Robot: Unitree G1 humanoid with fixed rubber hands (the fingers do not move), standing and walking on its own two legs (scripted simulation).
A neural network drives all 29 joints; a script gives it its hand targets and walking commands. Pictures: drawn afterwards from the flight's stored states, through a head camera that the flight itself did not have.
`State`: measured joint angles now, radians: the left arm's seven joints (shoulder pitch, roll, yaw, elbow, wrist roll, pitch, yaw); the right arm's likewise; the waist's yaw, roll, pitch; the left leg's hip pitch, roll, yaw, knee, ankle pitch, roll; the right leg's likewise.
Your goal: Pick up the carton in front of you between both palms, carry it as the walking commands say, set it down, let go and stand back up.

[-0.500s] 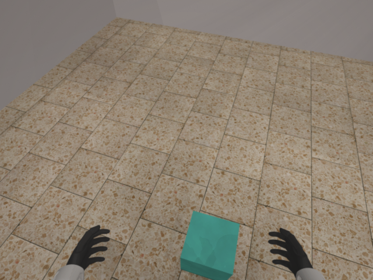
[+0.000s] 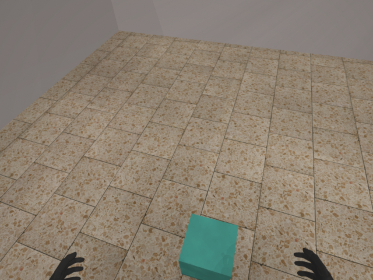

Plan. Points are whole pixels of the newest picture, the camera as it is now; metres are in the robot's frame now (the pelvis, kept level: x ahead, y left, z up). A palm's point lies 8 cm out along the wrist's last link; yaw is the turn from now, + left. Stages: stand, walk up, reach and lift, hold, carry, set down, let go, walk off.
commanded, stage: stand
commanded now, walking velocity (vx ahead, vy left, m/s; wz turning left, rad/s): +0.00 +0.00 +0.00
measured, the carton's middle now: (208, 251) +0.35 -0.06 -0.64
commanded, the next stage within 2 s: none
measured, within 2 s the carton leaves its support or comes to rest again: neither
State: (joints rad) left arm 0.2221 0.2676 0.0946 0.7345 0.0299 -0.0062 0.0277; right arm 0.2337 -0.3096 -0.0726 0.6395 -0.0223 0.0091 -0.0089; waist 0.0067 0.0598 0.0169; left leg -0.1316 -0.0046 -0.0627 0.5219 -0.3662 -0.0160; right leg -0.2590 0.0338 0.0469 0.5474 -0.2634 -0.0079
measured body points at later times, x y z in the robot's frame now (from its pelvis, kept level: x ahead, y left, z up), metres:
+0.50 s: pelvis -0.01 -0.01 +0.00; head -0.01 -0.02 +0.45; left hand +0.10 +0.27 -0.11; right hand +0.08 -0.29 -0.12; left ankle -0.05 +0.13 -0.73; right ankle +0.02 -0.11 -0.73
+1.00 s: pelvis -0.02 +0.00 +0.00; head -0.02 -0.01 +0.45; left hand +0.08 +0.29 -0.11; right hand +0.05 -0.29 -0.12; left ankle -0.05 +0.13 -0.73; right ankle +0.02 -0.11 -0.73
